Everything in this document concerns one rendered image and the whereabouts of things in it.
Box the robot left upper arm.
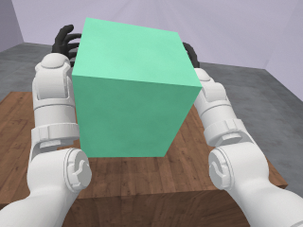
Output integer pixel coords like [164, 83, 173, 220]
[0, 148, 92, 227]

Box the left robot hand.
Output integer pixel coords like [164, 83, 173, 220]
[51, 25, 82, 68]

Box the robot right upper arm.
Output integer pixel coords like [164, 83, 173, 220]
[208, 142, 303, 227]

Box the pedestal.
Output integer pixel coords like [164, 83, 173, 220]
[0, 91, 288, 227]

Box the right robot hand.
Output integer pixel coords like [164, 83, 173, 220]
[182, 42, 200, 68]

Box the carton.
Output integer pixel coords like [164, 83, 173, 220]
[71, 17, 203, 158]

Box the robot right forearm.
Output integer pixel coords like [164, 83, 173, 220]
[193, 68, 269, 176]

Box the robot left forearm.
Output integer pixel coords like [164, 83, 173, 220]
[27, 53, 80, 190]

